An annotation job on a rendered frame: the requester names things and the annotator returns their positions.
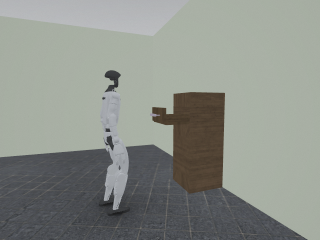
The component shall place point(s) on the right robot hand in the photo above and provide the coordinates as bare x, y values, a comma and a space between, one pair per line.
117, 150

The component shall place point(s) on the robot right forearm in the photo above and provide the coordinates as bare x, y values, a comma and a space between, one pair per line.
113, 129

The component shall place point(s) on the handle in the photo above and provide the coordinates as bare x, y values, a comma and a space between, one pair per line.
154, 115

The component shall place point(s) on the robot right upper arm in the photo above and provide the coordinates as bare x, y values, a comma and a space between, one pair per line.
114, 98

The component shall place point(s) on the cabinet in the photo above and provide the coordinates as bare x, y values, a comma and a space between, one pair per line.
198, 147

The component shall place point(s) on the drawer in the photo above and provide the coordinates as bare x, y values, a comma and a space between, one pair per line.
169, 119

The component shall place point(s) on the right robot foot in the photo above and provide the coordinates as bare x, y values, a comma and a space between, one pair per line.
120, 210

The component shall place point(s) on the left robot hand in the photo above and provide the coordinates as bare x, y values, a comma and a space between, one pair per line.
106, 146

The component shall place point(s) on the robot left forearm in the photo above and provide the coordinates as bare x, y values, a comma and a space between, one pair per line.
103, 124

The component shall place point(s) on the robot left upper arm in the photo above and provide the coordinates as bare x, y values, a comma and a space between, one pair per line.
101, 111

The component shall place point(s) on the right robot thigh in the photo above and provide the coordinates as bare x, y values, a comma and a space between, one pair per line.
123, 166

